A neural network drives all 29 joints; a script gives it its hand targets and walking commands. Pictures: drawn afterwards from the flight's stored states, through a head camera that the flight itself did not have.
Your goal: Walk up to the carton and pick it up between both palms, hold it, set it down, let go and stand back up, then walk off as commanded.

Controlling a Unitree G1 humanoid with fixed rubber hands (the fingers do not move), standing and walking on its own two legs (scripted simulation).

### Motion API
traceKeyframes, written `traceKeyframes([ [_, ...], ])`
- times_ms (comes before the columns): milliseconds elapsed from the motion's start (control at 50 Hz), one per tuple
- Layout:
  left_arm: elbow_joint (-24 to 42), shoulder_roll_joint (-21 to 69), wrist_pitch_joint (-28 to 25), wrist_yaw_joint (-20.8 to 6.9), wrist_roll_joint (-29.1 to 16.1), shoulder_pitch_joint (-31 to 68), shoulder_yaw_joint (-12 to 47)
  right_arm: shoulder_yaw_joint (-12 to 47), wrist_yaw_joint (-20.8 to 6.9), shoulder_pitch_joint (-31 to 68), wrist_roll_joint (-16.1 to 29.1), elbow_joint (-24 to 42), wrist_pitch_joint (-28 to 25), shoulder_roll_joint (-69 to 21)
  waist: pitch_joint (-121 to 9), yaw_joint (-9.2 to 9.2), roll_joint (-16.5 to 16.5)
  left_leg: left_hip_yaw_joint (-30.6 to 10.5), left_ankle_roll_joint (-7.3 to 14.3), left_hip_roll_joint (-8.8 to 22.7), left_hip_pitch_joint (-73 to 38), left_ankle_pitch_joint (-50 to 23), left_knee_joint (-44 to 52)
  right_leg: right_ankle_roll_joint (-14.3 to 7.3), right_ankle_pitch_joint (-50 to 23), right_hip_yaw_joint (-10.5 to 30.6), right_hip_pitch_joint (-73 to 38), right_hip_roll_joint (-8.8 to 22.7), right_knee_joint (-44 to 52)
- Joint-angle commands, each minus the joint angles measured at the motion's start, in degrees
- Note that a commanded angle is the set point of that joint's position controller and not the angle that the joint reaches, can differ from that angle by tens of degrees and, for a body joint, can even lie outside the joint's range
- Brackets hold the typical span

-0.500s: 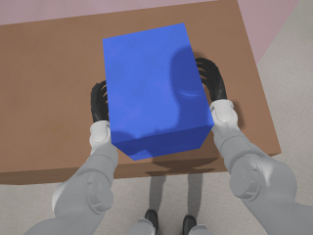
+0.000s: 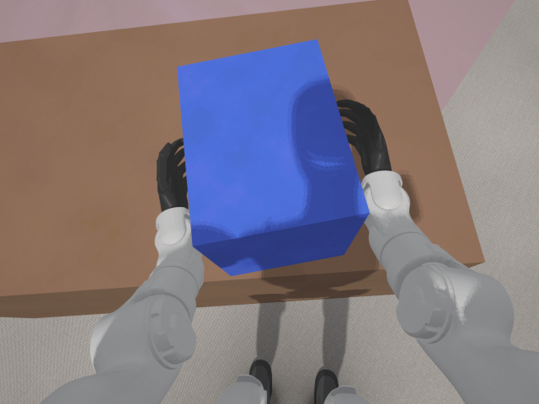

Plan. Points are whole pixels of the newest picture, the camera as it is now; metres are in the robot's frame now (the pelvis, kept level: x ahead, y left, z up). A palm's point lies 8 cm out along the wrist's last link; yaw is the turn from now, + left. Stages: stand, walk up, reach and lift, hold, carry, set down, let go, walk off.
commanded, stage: reach and lift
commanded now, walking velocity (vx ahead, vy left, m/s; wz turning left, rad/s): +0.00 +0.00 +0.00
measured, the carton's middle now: (269, 171) +0.46 +0.07 -0.06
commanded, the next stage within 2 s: none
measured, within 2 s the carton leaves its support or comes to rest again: leaves its support in 1.50 s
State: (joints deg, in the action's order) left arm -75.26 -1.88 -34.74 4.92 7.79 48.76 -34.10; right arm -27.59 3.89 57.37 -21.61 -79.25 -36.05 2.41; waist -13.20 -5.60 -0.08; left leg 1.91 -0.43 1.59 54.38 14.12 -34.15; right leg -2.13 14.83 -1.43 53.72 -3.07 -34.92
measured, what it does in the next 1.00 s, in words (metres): stands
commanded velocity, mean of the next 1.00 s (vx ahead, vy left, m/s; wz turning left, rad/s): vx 0.00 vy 0.00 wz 0.00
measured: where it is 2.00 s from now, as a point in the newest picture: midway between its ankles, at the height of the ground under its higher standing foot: outside the picture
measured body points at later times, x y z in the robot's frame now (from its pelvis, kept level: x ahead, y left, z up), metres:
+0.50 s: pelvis +0.00 +0.01 +0.00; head +0.17 +0.00 +0.41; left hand +0.41 +0.21 -0.03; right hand +0.48 -0.08 -0.01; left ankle -0.02 +0.12 -0.71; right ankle -0.03 -0.08 -0.71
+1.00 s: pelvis -0.01 +0.02 +0.00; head +0.15 +0.02 +0.42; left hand +0.40 +0.21 -0.03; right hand +0.45 -0.09 +0.00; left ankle -0.02 +0.12 -0.71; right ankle -0.03 -0.08 -0.71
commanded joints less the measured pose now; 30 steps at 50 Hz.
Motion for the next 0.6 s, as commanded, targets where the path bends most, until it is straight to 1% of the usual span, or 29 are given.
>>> traceKeyframes([
  [0,-4.06,26.22,-0.19,-7.51,12.09,18.22,13.02,14.24,-7.46,13.72,-9.55,-10.85,1.7,-33.13,-33.12,-1.89,5.09,2.85,0.62,0.07,-7.21,-19.35,-0.68,6.82,-50.89,0.02,-41.31,6.03,-6.0],
  [20,-3.89,26.88,-0.26,-7.59,11.75,20.49,13.56,13.63,-7.41,14.33,-10.12,-11.41,1.32,-33.94,-35.37,-1.17,5.42,2.75,0.52,0.15,-8.13,-20.97,-1.82,6.83,-49.38,-0.48,-39.87,5.61,-6.75],
  [40,-2.72,27.78,-0.17,-6.99,10.97,19.96,15.28,13.11,-7.55,15.61,-8.63,-10.98,1.15,-33.44,-35.05,-1.56,4.55,2.6,0.03,0.51,-10.97,-24.22,-1.61,5.99,-48.12,-1.11,-38.97,4.42,-6.2],
  [60,-2.95,26.98,-0.07,-7.22,10.3,19.93,14.01,13.62,-7.45,15.67,-9.06,-11.41,1.54,-33.01,-33.51,-2.37,6.47,2.85,0.66,0.38,-11.7,-24.04,-1.57,6.74,-46.05,-0.98,-37.27,4.61,-5.66],
  [80,-2.77,27.37,-0.51,-7.38,11.42,19.1,14.15,13.81,-7.46,14.37,-8.85,-11.8,0.94,-33.82,-34.73,-2.2,4.07,2.47,0.27,0.64,-13.64,-25.53,-2.41,6.67,-48.13,-0.67,-36.18,4.81,-6.18],
  [100,-2.52,28.87,-0.37,-7.38,10.13,20.96,15.08,13.91,-7.15,16.01,-9.35,-11.31,0.32,-32.39,-35.86,-1.19,4.7,2.02,0.3,0.97,-14.99,-25.66,-2.23,6.62,-46.98,-1.91,-34.05,4.57,-5.8],
  [120,-1.66,28.21,-0.27,-7.24,10.46,19.5,14.73,14.45,-7.32,14.68,-9.15,-11.89,0.07,-32.89,-34.38,-1.81,4.66,1.96,0.16,0.8,-15.56,-26.53,-2.44,6.56,-47.54,-1.77,-33.92,4.51,-5.52],
  [140,-2.62,29.29,-0.53,-7.03,10.18,21.04,15.96,13.93,-7.36,15.75,-9.17,-11.48,0.03,-33.12,-36.6,-1.5,3.62,1.81,-0.13,1.04,-15.46,-27.08,-2.69,6.23,-46.64,-1.89,-32.31,3.86,-5.89],
  [160,-1.9,29.51,-1.45,-7.19,9.34,21.0,16.39,15.93,-7.29,16.02,-9.0,-9.64,-1.03,-35.14,-38.89,-2.31,4.91,2.11,0.16,0.51,-13.94,-28.25,-3.5,6.62,-49.88,-1.33,-33.86,4.01,-6.54],
  [180,-1.29,30.23,-1.32,-7.17,9.95,22.28,17.28,14.1,-7.21,15.88,-9.65,-11.74,-0.91,-33.91,-38.07,-0.55,3.89,2.02,-0.19,0.75,-13.94,-27.94,-3.48,6.37,-48.59,-1.56,-32.57,4.03,-6.29],
  [200,-2.97,29.29,-1.15,-7.1,10.12,21.0,15.53,14.88,-7.2,14.26,-9.42,-13.21,-0.95,-33.98,-36.99,-1.82,4.13,1.43,-0.08,0.93,-15.65,-28.75,-3.29,6.83,-50.51,-1.39,-33.22,4.82,-6.07],
  [220,-0.81,32.8,-1.32,-6.97,9.32,21.21,17.84,15.61,-7.13,16.1,-9.29,-11.62,-2.47,-34.01,-38.31,-1.17,2.67,0.55,-0.55,1.37,-18.06,-32.42,-3.47,6.56,-52.1,-2.43,-31.04,4.37,-6.04],
  [240,-0.88,31.95,-1.11,-7.21,9.62,23.09,17.74,15.05,-7.02,15.98,-9.55,-12.84,-1.65,-33.91,-37.85,-0.07,3.09,0.1,-0.12,1.71,-20.59,-31.43,-3.58,6.63,-48.19,-2.5,-27.59,3.97,-5.35],
  [260,-0.01,33.11,-1.76,-6.93,9.04,22.4,19.37,15.32,-6.76,15.62,-10.37,-12.33,-2.29,-34.8,-39.39,0.02,3.0,0.55,-0.47,1.42,-20.76,-33.49,-4.11,5.94,-47.96,-2.85,-27.2,2.97,-5.66],
  [280,-0.57,32.32,-1.85,-6.87,8.25,23.33,19.41,15.81,-6.72,15.82,-9.87,-12.28,-2.06,-34.46,-39.08,-0.69,4.0,0.4,-0.44,1.48,-21.38,-33.63,-4.16,6.04,-46.12,-3.05,-26.51,2.86,-5.26],
  [300,0.9,32.45,-1.92,-6.75,8.92,23.52,18.35,15.31,-6.9,14.9,-9.84,-14.14,-2.18,-34.24,-39.02,-0.81,2.6,1.09,-0.5,1.72,-22.61,-32.96,-4.23,5.76,-44.65,-2.63,-25.77,2.98,-4.4],
  [320,-0.33,33.05,-2.1,-6.71,8.51,22.05,18.64,17.02,-6.92,15.34,-9.45,-12.65,-3.45,-34.14,-40.36,-1.51,3.55,0.65,-0.85,1.52,-22.61,-35.39,-4.8,5.82,-47.26,-2.59,-26.47,2.87,-4.58],
  [340,-1.22,31.61,-2.07,-6.98,8.94,22.45,18.07,14.84,-6.88,15.56,-9.72,-13.04,-3.14,-33.57,-39.39,-0.96,3.41,0.73,-0.46,1.54,-22.04,-33.02,-4.17,5.87,-46.01,-2.56,-26.52,3.53,-3.99],
  [360,-0.94,33.36,-2.76,-6.52,8.45,21.43,19.46,17.79,-7.0,14.43,-9.89,-13.34,-4.43,-34.53,-42.09,-1.69,2.19,0.91,-0.81,0.92,-19.9,-34.6,-4.32,5.93,-49.91,-2.32,-27.45,3.67,-5.01],
  [380,-1.59,33.49,-2.37,-6.67,8.62,23.01,19.2,16.64,-6.63,14.93,-10.39,-13.97,-3.85,-33.89,-40.1,-0.49,3.32,0.48,-0.69,1.01,-20.36,-34.18,-3.98,6.05,-50.99,-2.61,-27.72,3.55,-4.84],
  [400,-1.42,33.2,-2.55,-6.65,8.13,22.99,19.65,16.61,-6.5,16.07,-10.13,-13.55,-3.78,-34.45,-41.41,-0.79,4.2,0.79,-0.76,0.81,-18.27,-33.49,-3.24,6.15,-51.64,-2.37,-30.36,3.5,-4.8],
  [420,-2.47,33.2,-2.1,-6.93,8.64,21.05,18.67,15.98,-6.53,13.87,-11.08,-15.28,-4.11,-33.19,-37.98,0.45,3.32,-0.36,-0.79,1.29,-20.56,-32.72,-2.83,6.16,-49.36,-3.06,-26.8,3.94,-4.48],
  [440,-2.22,34.08,-2.69,-6.63,7.47,23.17,19.74,16.33,-6.56,16.12,-9.63,-13.95,-4.54,-33.83,-40.44,-0.65,3.37,0.04,-0.66,1.4,-22.54,-34.39,-4.09,6.24,-47.86,-3.15,-24.74,3.38,-4.91],
  [460,-2.43,34.3,-2.57,-6.8,7.74,22.53,19.7,17.06,-6.59,15.77,-9.81,-15.0,-4.32,-34.82,-39.24,-0.55,2.75,0.0,-0.75,1.34,-22.44,-34.25,-4.38,6.09,-50.24,-2.57,-25.78,3.8,-4.92],
  [480,-3.34,33.33,-2.57,-7.27,8.18,21.95,19.06,17.66,-5.97,14.15,-10.5,-14.68,-4.4,-35.38,-39.5,0.11,4.96,0.64,0.17,0.65,-19.98,-32.1,-4.2,6.58,-50.71,-2.23,-27.58,4.16,-5.02],
  [520,-1.41,35.61,-2.51,-6.77,7.77,20.81,20.5,18.97,-6.41,13.51,-10.26,-15.66,-4.95,-35.19,-41.14,-0.66,3.64,-0.06,-0.41,0.96,-18.33,-32.98,-3.61,6.45,-53.66,-2.03,-29.83,4.03,-6.37],
  [540,-0.69,36.71,-2.97,-6.82,5.87,23.13,21.93,19.53,-6.44,15.47,-9.47,-14.64,-5.59,-34.41,-41.95,-0.45,4.45,-0.29,-0.41,0.83,-17.95,-32.21,-3.82,6.58,-53.87,-2.43,-29.53,4.14,-6.2],
  [560,-2.73,34.93,-2.4,-7.25,6.45,20.26,20.93,18.96,-5.54,14.76,-9.41,-12.28,-5.15,-36.04,-41.55,0.53,5.61,-0.1,-0.04,0.44,-18.65,-32.52,-3.52,6.64,-55.8,-1.7,-30.28,4.01,-5.75],
  [580,-2.24,35.42,-2.1,-7.2,5.91,19.9,21.44,19.43,-5.88,12.65,-9.37,-14.39,-4.69,-35.28,-40.13,0.01,4.47,-0.09,-0.38,0.66,-19.75,-32.0,-3.53,6.59,-54.0,-1.85,-29.63,4.31,-5.18],
])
